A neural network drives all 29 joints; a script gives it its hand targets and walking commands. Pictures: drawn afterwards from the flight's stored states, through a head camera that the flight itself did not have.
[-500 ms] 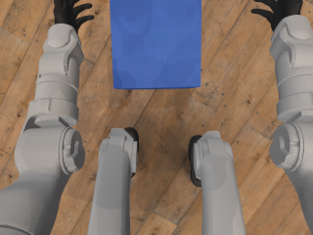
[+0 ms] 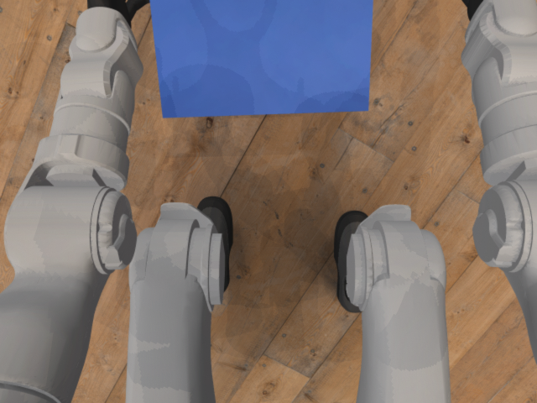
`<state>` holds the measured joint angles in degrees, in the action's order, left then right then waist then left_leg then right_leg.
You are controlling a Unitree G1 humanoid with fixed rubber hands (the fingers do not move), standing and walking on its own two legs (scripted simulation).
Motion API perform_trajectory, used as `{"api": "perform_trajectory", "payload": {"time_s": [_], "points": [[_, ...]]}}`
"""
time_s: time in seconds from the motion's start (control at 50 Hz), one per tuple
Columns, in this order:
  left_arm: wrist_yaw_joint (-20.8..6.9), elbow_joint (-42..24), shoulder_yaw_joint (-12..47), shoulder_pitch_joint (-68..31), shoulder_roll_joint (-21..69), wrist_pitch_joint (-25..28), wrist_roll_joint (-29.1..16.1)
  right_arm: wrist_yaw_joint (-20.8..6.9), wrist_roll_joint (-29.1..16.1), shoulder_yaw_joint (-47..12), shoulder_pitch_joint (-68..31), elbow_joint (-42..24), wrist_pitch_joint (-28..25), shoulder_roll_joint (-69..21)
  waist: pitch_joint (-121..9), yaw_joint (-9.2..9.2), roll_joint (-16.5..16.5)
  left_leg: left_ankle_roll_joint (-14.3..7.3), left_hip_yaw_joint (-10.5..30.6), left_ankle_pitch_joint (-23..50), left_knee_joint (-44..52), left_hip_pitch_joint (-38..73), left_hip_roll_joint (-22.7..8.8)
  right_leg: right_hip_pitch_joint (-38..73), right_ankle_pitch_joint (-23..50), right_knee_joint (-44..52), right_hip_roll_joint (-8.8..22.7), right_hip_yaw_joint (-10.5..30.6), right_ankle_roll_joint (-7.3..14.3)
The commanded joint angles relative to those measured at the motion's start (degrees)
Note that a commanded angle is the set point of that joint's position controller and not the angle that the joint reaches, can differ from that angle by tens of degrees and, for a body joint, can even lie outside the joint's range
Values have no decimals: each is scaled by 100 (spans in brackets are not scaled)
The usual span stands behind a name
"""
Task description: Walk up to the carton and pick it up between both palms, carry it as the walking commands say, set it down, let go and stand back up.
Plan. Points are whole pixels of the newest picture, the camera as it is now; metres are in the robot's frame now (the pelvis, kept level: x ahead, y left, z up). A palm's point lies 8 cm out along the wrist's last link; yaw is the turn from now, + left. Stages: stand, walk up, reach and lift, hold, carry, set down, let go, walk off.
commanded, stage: reach and lift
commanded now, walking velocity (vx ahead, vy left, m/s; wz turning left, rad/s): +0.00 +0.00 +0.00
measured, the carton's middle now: (264, 16) +0.55 +0.03 -0.28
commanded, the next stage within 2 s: none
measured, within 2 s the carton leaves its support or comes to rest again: leaves its support in 1.80 s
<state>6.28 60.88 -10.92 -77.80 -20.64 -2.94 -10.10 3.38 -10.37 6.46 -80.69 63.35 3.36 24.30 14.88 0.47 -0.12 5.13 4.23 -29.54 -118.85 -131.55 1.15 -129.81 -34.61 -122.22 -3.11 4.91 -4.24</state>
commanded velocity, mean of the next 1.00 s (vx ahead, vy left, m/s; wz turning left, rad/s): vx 0.00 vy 0.00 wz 0.00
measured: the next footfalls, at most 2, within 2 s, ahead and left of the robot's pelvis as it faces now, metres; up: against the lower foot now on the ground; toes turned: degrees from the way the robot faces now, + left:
none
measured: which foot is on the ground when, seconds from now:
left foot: down 0.00-1.00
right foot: down 0.00-1.00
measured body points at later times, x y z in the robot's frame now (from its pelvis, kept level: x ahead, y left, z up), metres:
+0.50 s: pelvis +0.00 +0.00 -0.03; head +0.37 -0.01 +0.21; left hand +0.54 +0.20 -0.22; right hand +0.55 -0.20 -0.22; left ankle +0.12 +0.14 -0.36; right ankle +0.10 -0.13 -0.36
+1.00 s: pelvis -0.01 +0.00 -0.02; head +0.37 -0.01 +0.20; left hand +0.54 +0.19 -0.22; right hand +0.56 -0.15 -0.22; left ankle +0.12 +0.14 -0.36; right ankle +0.10 -0.13 -0.36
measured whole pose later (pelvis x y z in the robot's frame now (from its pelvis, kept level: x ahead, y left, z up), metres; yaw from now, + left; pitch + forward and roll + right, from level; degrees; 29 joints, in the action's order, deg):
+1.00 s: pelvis -0.01 +0.00 -0.02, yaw +0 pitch +36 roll +1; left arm 7.5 69.4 -3.8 -87.2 -21.3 -0.8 -16.6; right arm 4.8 -12.0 0.7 -89.6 68.9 1.4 20.7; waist 25.3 0.9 -1.8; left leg 3.9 3.1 -28.3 -123.0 -130.8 0.5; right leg -129.0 -33.5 -126.4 -0.7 4.5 -3.6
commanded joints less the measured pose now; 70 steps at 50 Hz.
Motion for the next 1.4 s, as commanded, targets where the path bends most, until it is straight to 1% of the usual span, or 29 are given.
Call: {"api": "perform_trajectory", "payload": {"time_s": [0.0,0.1,0.12,0.14,0.2,0.24,0.36,0.5,0.8,0.92,1.0,1.08,1.12,1.16,1.22,1.26,1.32,1.38], "points": [[-9,-353,-8,-1336,-807,183,-81,31,-67,-35,-1434,-429,-159,740,-6731,52,166,-94,-839,1915,365,3779,-94,3045,1968,933,228,-695,103],[-45,-99,124,-1567,-865,266,-208,44,-133,-152,-1678,-347,-222,793,-6388,1,135,-99,-777,1790,149,3533,-136,2876,1879,738,256,-642,119],[-33,-172,125,-1687,-923,289,-213,49,-141,-149,-1800,-424,-241,846,-6356,24,124,-98,-774,1839,107,3497,-132,2881,1931,701,244,-630,126],[-34,-97,142,-1723,-916,298,-204,49,-156,-176,-1877,-413,-258,882,-6253,45,119,-95,-761,1887,63,3432,-132,2858,1997,660,238,-624,123],[-52,-17,268,-1664,-819,309,-363,60,-174,-232,-1796,-347,-275,879,-6260,-77,138,-105,-748,2015,-8,3490,-115,2967,2139,595,245,-637,142],[-45,12,303,-1642,-829,319,-390,66,-165,-224,-1686,-245,-272,853,-6236,-113,137,-106,-750,2041,-31,3507,-113,2971,2167,561,249,-645,147],[-24,83,333,-1645,-803,320,-371,33,-263,-323,-1685,-120,-256,740,-6104,1,106,-129,-755,1998,-10,3545,-115,2828,2035,541,254,-658,144],[-30,133,436,-1872,-686,298,-445,27,-336,-407,-1908,-27,-241,694,-5966,-9,77,-147,-736,1800,65,3577,-99,2747,1778,598,266,-678,170],[-5,198,755,-2378,-195,307,-674,125,-275,-513,-2293,30,-280,380,-5997,-231,116,-166,-701,1717,142,3721,29,2976,1731,679,219,-723,194],[11,221,851,-2542,83,324,-674,149,-188,-538,-2390,28,-303,160,-5960,-305,115,-163,-696,1676,175,3765,97,3022,1708,704,181,-751,197],[16,209,827,-2646,244,343,-590,153,-60,-481,-2430,6,-307,24,-5927,-336,71,-146,-712,1629,195,3792,153,3049,1678,714,143,-769,202],[-77,162,990,-2851,743,371,-580,20,-138,-742,-2628,-67,-308,-608,-5943,-233,111,-170,-734,1678,202,3826,199,3093,1723,714,93,-779,204],[-192,111,1087,-3067,1228,349,-557,-105,-152,-864,-2805,-115,-283,-1162,-5963,-203,110,-177,-740,1693,193,3814,229,3093,1752,704,57,-783,213],[-386,21,1212,-3360,1930,292,-513,-299,-114,-973,-2984,-169,-235,-1936,-5931,-200,109,-182,-750,1683,173,3756,263,3050,1765,695,13,-786,234],[-812,-242,1319,-3899,3213,136,-379,-692,83,-1050,-3321,-335,-77,-3350,-5728,-231,158,-203,-782,1538,141,3519,336,2941,1671,687,-60,-808,289],[-1065,-348,1300,-4064,3887,6,-263,-947,233,-1020,-3417,-447,64,-4038,-5567,-254,152,-222,-827,1453,111,3346,389,2831,1597,648,-110,-836,317],[-1273,-512,1222,-4037,4317,-119,-131,-1199,367,-931,-3290,-507,208,-4568,-5422,-208,161,-252,-881,1488,75,3245,422,2674,1615,575,-171,-894,318],[-1408,-618,1206,-3962,4556,-216,-89,-1348,404,-909,-3199,-635,305,-4882,-5349,-167,149,-270,-921,1548,28,3139,429,2593,1688,540,-201,-913,314]]}}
